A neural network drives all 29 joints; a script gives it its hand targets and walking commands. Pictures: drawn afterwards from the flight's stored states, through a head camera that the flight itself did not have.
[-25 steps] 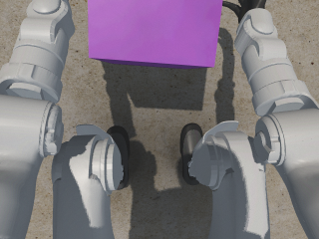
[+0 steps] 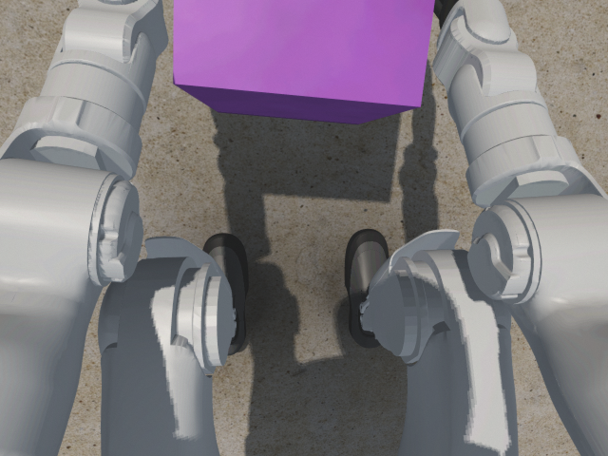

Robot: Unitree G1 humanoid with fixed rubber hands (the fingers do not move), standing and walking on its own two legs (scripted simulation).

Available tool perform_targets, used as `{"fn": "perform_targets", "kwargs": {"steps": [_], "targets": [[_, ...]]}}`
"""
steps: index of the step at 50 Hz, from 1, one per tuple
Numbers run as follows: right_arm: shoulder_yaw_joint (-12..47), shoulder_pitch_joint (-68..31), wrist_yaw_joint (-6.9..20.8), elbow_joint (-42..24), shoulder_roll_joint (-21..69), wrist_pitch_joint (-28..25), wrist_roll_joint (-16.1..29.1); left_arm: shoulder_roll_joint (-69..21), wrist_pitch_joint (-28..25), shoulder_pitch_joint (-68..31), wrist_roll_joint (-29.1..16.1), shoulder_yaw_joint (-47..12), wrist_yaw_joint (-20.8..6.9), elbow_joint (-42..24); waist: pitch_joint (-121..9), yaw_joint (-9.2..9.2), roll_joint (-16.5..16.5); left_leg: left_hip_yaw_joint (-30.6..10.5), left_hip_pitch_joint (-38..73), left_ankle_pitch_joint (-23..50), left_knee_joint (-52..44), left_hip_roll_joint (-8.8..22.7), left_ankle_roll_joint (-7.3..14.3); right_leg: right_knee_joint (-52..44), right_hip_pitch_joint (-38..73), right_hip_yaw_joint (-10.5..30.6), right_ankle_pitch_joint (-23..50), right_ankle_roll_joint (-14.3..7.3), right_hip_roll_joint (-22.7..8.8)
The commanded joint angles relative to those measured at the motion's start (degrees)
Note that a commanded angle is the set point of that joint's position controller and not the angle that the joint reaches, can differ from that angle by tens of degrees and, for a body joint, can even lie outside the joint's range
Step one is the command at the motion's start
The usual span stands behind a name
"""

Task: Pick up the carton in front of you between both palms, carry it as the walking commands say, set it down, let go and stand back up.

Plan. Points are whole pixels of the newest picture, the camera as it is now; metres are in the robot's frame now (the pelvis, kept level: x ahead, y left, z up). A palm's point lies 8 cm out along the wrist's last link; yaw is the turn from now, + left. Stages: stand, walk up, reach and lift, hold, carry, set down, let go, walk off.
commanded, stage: reach and lift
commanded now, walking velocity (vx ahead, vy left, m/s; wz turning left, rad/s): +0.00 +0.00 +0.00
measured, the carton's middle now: (299, 18) +0.54 +0.01 -0.24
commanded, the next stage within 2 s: none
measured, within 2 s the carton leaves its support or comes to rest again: leaves its support in 0.06 s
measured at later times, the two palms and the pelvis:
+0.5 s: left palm out of the picture +0.51 +0.17 +0.02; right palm out of the picture +0.51 -0.13 +0.02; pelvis +0.00 -0.01 +0.08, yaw +3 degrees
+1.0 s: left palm out of the picture +0.47 +0.17 +0.16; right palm out of the picture +0.48 -0.13 +0.17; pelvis +0.03 -0.01 +0.20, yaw +4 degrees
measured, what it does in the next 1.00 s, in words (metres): rises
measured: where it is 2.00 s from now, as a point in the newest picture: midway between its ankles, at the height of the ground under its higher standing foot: (298, 310)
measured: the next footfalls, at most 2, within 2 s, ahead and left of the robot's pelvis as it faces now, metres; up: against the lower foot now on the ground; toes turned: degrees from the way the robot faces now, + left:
none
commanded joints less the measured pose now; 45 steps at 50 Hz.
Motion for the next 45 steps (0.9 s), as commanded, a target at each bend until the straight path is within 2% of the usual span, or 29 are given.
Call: {"fn": "perform_targets", "kwargs": {"steps": [1, 6, 8, 10, 13, 16, 19, 21, 25, 29, 36, 40, 45], "targets": [[14.55, -31.49, 15.7, -16.09, 53.68, 1.32, 2.04, -56.78, 1.23, -25.46, -1.4, -9.87, -15.54, -16.55, -71.2, -0.08, 4.25, 3.32, 36.56, 16.17, -8.82, -6.27, -0.1, -6.36, 32.85, -4.8, 16.29, -0.59, 6.73], [19.44, -30.68, 16.49, -24.88, 63.7, 4.76, 5.68, -64.37, 3.97, -28.22, -4.02, -14.56, -15.38, -31.58, -97.12, 0.64, 5.01, 4.51, 50.15, 26.77, -8.56, -6.78, -0.26, -6.37, 39.67, -5.83, 24.83, -0.3, 7.33], [19.9, -29.21, 17.02, -28.24, 66.49, 6.6, 4.81, -66.69, 5.93, -26.79, -2.92, -15.09, -15.45, -36.05, -103.78, 1.19, 6.25, 4.66, 53.51, 29.15, -9.62, -7.19, -0.3, -7.57, 39.05, -6.08, 25.77, -0.19, 7.79], [20.83, -28.26, 17.26, -31.09, 67.81, 8.2, 3.2, -70.41, 7.92, -23.22, -0.85, -14.85, -15.16, -37.62, -104.9, 1.56, 6.86, 4.92, 54.24, 28.89, -11.24, -7.71, -0.51, -9.31, 36.61, -6.23, 24.26, -0.13, 8.23], [19.93, -26.44, 17.73, -32.02, 67.78, 10.37, -0.38, -74.12, 10.91, -16.1, 2.53, -12.58, -15.49, -34.27, -98.03, 0.91, 5.97, 5.05, 48.67, 21.69, -15.44, -8.2, -0.84, -13.05, 33.68, -6.36, 17.31, -0.23, 8.37], [14.44, -21.2, 18.16, -26.62, 68.22, 12.5, -6.74, -76.34, 13.17, -10.84, 7.0, -7.49, -16.9, -27.15, -84.7, -0.97, 5.23, 4.78, 38.81, 11.06, -20.16, -8.41, -0.83, -18.08, 30.43, -5.79, 8.96, -0.93, 8.22], [8.21, -17.87, 18.65, -21.83, 67.29, 13.96, -12.62, -75.6, 14.41, -8.59, 11.68, -1.02, -18.09, -21.49, -75.45, -1.93, 4.89, 4.49, 33.91, 4.45, -24.51, -8.84, -0.55, -22.6, 29.0, -5.15, 3.76, -1.65, 8.26], [6.23, -17.62, 19.03, -21.18, 67.05, 14.37, -14.51, -74.73, 14.64, -8.33, 13.9, 1.85, -18.36, -20.64, -75.19, -1.56, 4.5, 4.22, 35.04, 3.57, -26.92, -9.04, -0.4, -24.87, 29.56, -4.97, 2.97, -1.8, 8.4], [6.54, -17.42, 20.05, -21.15, 69.54, 15.1, -15.04, -73.56, 14.87, -7.52, 17.15, 5.13, -18.52, -20.28, -78.59, 0.93, 2.16, 4.31, 38.82, 4.74, -30.5, -9.0, 0.11, -29.01, 33.57, -4.42, 3.53, -1.09, 8.67], [8.12, -15.27, 20.49, -21.73, 72.11, 15.72, -14.88, -75.63, 15.3, -6.48, 16.98, 3.5, -18.91, -22.51, -83.95, 1.33, 1.01, 4.56, 42.79, 6.82, -33.42, -9.0, 0.11, -32.14, 38.98, -4.33, 5.35, -0.5, 8.9], [14.11, -9.46, 20.81, -26.17, 75.98, 16.84, -12.47, -81.27, 16.64, -2.18, 13.25, -4.62, -19.7, -29.17, -91.43, 0.58, 2.49, 4.3, 52.63, 13.02, -37.98, -9.22, -0.77, -36.69, 47.79, -3.78, 11.13, -0.27, 9.03], [17.56, -5.27, 20.97, -28.17, 77.15, 17.07, -11.03, -83.13, 16.96, 1.69, 11.7, -8.44, -19.48, -31.72, -91.05, 0.31, 3.33, 3.69, 57.46, 15.19, -40.81, -9.37, -1.29, -39.54, 51.24, -3.15, 13.22, -0.26, 9.06], [19.64, 0.14, 21.17, -28.66, 78.03, 16.91, -10.63, -84.35, 16.76, 7.39, 11.75, -10.01, -18.72, -32.31, -86.52, 0.51, 3.33, 2.59, 62.54, 15.56, -45.36, -9.49, -1.52, -43.94, 54.74, -2.26, 13.32, -0.34, 9.05]]}}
